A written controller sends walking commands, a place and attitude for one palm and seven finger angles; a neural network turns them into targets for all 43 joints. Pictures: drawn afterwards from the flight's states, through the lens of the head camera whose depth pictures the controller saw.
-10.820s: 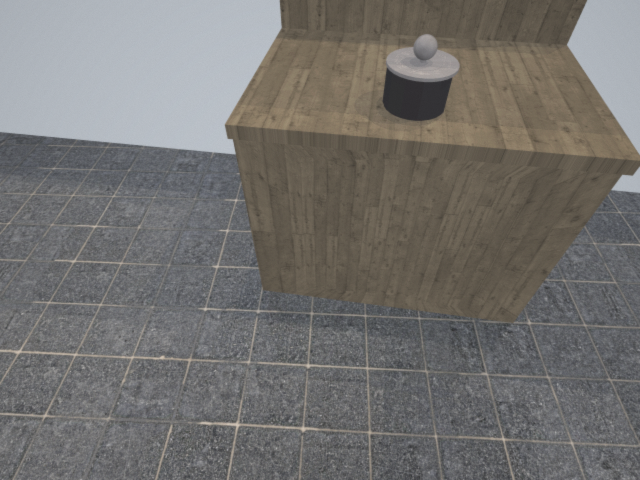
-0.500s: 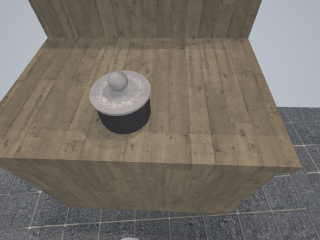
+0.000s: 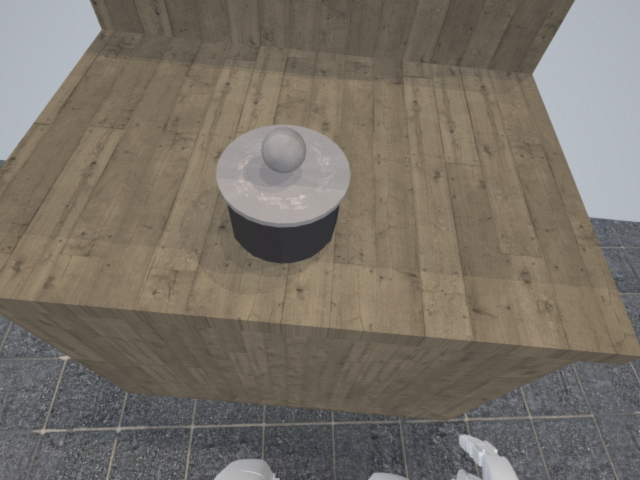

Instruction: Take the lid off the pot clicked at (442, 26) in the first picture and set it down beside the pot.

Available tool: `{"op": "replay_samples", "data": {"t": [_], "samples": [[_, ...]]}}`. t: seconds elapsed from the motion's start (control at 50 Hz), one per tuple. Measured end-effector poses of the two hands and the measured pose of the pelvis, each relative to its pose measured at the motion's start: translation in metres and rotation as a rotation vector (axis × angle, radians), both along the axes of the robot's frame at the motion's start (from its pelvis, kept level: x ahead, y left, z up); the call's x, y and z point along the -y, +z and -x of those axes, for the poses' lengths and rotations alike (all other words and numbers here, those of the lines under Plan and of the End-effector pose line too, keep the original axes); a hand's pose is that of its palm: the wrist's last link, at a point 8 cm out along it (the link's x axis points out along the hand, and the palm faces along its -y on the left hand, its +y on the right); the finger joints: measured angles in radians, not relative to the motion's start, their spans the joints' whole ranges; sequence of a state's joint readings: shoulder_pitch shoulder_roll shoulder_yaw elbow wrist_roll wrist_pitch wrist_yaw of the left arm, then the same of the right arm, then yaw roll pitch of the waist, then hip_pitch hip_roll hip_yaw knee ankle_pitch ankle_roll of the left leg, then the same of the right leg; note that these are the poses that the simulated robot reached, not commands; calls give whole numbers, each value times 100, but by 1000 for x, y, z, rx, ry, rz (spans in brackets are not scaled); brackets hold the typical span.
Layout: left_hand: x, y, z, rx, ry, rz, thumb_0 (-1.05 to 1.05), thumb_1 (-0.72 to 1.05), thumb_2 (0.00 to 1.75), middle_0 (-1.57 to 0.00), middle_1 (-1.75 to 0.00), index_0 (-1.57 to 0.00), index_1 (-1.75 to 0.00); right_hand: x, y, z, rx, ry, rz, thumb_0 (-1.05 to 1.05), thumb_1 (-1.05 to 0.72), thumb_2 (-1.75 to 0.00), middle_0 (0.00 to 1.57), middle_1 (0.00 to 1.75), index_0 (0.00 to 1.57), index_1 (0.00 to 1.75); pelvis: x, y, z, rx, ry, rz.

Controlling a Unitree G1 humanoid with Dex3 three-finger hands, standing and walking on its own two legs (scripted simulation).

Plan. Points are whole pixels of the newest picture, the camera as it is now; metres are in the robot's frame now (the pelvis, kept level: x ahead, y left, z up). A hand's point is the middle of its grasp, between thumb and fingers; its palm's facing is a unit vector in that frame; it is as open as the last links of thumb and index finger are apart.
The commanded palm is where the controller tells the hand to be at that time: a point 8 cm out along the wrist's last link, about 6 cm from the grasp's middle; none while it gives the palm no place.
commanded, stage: come to a stop and stand still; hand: left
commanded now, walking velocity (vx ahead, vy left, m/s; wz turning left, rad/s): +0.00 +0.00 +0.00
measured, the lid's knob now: (283, 150) +0.46 +0.10 +0.13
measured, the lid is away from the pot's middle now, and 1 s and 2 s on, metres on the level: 0.00 0.00 0.00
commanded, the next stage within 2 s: look again from close up in 0.72 s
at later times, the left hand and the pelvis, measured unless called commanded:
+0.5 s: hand out of the picture -0.06 +0.21 -0.17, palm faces +0.01 -0.99 -0.17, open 7.3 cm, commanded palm none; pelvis -0.04 +0.04 +0.01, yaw +0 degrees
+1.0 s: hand out of the picture -0.10 +0.20 -0.17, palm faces +0.04 -0.98 -0.18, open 7.3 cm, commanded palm none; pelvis -0.05 +0.04 +0.00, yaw +1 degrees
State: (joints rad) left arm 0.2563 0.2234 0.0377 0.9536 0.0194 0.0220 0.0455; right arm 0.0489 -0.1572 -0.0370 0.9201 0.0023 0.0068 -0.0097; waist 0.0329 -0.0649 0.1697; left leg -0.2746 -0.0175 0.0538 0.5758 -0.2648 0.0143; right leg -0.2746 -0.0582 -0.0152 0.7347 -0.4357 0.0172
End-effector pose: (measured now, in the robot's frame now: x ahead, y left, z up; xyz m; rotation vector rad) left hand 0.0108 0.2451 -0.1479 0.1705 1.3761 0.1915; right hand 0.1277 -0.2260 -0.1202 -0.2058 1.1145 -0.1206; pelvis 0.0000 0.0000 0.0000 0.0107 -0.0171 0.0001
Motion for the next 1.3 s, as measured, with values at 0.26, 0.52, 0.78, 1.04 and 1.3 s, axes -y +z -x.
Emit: {"op": "replay_samples", "data": {"t": [0.26,0.52,0.78,1.04,1.3], "samples": [[-30,13,-18,148,-27,-4,0,91,90,-20,-30,-20,-30,-32,0,77,-109,-22,-5,0,-93,-90,21,30,20,30,-30,7,25,-23,-1,4],[-13,11,79,-63,-9,66,0,91,90,-20,-30,-20,-30,-38,-3,169,-260,-109,-17,0,-93,-90,20,30,20,30,-41,13,43,-1,-1,25],[-4,17,137,-176,41,72,0,91,90,-20,-30,-20,-30,-62,-11,203,-338,-120,-81,0,-91,-90,20,30,20,30,-40,13,49,-13,1,23],[-6,8,99,-62,27,49,0,91,90,-20,-30,-20,-30,-41,-20,164,-229,-82,-40,2,-93,-90,20,30,20,30,-40,2,42,-21,14,35],[-2,3,31,45,-22,74,0,91,90,-20,-30,-20,-30,-30,-2,109,-122,-64,3,1,-93,-90,20,30,20,30,-35,6,20,-32,-4,29]]}}
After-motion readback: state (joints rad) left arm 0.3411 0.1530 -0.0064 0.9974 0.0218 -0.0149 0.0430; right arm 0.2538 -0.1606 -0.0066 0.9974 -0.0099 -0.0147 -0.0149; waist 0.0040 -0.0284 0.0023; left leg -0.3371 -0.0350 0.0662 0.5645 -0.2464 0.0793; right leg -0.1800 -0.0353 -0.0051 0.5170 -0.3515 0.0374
